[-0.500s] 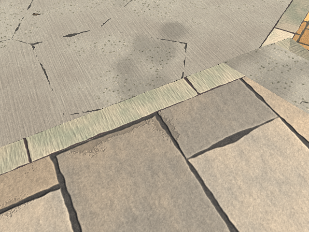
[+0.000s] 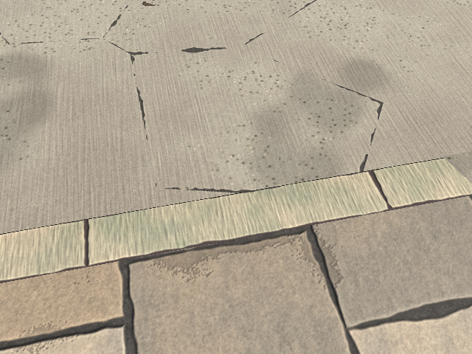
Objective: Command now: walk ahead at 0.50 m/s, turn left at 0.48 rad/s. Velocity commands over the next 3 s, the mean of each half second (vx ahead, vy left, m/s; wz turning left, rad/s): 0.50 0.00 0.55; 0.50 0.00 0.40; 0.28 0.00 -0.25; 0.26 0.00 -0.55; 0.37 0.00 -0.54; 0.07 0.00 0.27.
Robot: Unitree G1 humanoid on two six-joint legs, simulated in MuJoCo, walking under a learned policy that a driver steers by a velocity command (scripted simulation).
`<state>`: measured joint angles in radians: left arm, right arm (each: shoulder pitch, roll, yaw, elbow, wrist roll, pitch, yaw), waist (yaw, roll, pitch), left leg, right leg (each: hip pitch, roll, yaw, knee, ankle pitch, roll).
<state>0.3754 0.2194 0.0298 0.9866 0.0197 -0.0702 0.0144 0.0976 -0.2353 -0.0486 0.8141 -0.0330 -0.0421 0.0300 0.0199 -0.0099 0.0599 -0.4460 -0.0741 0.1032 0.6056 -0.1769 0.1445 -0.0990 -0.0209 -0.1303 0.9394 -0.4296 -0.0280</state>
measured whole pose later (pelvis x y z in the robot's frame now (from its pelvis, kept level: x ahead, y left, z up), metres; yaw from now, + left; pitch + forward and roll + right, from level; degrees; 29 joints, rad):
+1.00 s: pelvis +0.49 +0.09 +0.01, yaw +29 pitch +2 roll -1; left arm 0.46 0.25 0.03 0.91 0.01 -0.05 -0.01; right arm 0.05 -0.23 -0.02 0.68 -0.06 -0.03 0.04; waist 0.07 0.00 0.03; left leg -0.43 -0.01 0.06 0.55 -0.15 0.10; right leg -0.04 -0.07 -0.17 0.55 -0.43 0.01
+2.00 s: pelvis +0.71 +0.23 +0.02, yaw +0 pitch +2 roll +0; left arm 0.34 0.32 0.09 0.69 0.01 0.05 -0.03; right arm 0.19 -0.30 -0.03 0.70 -0.02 0.00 -0.01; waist 0.04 0.01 -0.05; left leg -0.27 -0.04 -0.04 0.50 -0.35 0.01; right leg -0.30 0.19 0.24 0.48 -0.21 -0.07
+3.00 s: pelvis +1.04 +0.18 -0.07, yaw -5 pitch -1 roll -4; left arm 0.38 0.27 0.05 0.84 0.05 -0.06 0.06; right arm 0.04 -0.29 -0.08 0.71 -0.01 0.05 0.07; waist 0.08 0.04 0.07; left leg -0.45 0.04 -0.03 0.46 0.43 0.01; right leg -0.18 -0.06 -0.23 1.03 -0.80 0.03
